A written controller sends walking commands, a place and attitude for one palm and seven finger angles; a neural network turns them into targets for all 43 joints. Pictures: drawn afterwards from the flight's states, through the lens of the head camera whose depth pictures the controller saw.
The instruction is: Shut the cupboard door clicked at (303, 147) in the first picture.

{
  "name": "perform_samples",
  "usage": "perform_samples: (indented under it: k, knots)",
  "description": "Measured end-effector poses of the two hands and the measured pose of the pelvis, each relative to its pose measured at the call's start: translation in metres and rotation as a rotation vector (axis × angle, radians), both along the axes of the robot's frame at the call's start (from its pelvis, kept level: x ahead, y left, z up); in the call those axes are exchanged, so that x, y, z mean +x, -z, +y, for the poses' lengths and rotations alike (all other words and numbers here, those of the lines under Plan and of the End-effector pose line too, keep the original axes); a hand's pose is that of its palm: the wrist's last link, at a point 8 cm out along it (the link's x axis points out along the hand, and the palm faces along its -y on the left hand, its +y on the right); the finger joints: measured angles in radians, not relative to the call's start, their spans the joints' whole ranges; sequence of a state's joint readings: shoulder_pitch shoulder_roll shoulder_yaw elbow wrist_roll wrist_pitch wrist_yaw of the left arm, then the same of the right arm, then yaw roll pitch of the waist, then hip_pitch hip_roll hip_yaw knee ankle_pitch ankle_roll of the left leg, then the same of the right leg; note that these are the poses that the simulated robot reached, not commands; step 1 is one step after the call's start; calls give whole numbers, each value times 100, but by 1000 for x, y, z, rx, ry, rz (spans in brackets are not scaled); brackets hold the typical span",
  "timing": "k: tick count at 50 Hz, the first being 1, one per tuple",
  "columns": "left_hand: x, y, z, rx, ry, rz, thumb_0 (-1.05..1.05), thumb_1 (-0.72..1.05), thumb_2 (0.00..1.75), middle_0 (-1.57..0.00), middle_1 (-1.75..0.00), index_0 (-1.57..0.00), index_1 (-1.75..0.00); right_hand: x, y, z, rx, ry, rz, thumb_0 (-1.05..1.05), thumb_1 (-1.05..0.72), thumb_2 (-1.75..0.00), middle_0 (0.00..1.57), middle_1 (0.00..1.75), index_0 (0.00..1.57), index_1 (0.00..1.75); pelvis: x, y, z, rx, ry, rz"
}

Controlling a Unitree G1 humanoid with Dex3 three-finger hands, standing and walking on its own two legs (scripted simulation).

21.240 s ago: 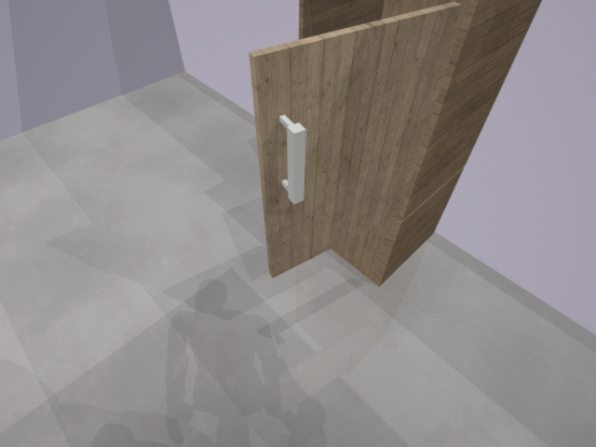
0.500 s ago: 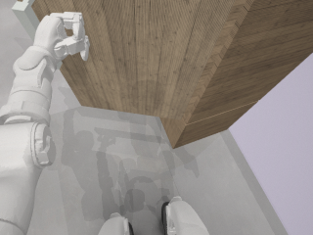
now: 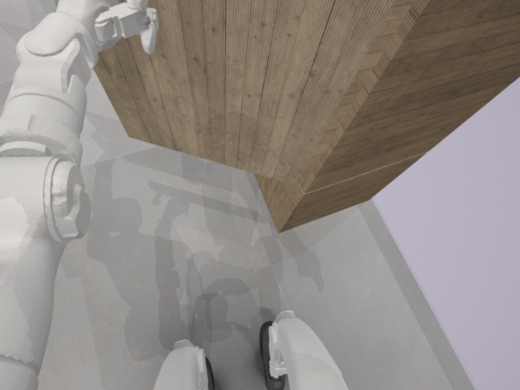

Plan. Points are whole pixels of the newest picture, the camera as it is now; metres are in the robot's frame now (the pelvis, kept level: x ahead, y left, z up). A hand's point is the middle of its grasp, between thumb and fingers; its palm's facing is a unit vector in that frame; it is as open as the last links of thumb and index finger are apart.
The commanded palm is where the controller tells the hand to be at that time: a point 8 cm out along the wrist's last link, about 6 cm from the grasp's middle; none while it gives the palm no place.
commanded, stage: pull the fist back off the door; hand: left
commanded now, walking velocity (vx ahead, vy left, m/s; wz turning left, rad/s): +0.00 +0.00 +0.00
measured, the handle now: out of the picture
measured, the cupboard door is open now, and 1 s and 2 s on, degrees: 54 50 50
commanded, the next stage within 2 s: draw the hand back to the body in 0.88 s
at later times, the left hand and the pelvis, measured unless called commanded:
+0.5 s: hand (165, 25) +0.56 +0.04 +0.14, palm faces +0.00 -1.00 -0.04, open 3.1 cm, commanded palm +0.52 +0.09 +0.13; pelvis +0.02 -0.01 +0.03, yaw -2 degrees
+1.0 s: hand (171, 74) +0.49 +0.04 +0.13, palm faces -0.02 -1.00 -0.04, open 3.1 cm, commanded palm +0.46 +0.09 +0.13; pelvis +0.01 -0.01 +0.04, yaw +0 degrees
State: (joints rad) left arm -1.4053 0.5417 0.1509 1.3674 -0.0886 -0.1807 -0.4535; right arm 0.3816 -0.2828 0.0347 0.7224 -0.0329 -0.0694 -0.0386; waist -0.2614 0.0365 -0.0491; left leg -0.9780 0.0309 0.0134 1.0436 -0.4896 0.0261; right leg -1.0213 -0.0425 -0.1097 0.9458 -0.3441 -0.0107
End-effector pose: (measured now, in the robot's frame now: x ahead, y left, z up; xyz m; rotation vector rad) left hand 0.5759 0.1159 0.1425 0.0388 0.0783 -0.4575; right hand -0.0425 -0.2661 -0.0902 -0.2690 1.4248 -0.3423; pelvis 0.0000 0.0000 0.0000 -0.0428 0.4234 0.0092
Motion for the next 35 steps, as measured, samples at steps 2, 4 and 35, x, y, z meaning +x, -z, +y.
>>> perform_samples:
  k: [2,4,35]
  knots:
    - [4,0,-2,-36,-33,12,1,104,104,-130,-150,-129,-150,-3,0,1,5,3,5,0,-90,-90,21,30,20,30,0,1,0,-3,1,8]
    - [7,3,-3,-98,-157,26,2,98,101,-130,-150,-130,-150,-4,1,5,29,-9,5,0,-90,-90,20,30,20,30,2,1,0,-7,1,20]
    - [-76,16,-14,-22,-439,-74,2,90,90,-130,-150,-129,-150,50,-17,-15,102,-50,-144,0,-90,-90,20,30,20,30,16,-33,-13,30,28,-130]
